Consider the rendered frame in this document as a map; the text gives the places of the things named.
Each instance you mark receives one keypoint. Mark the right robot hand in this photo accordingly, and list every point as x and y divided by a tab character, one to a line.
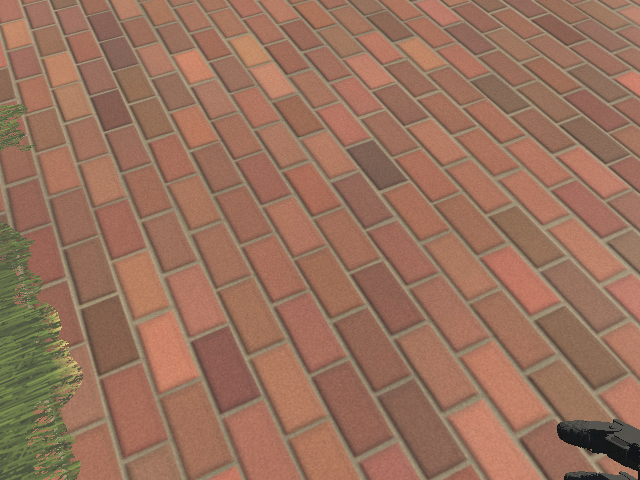
620	441

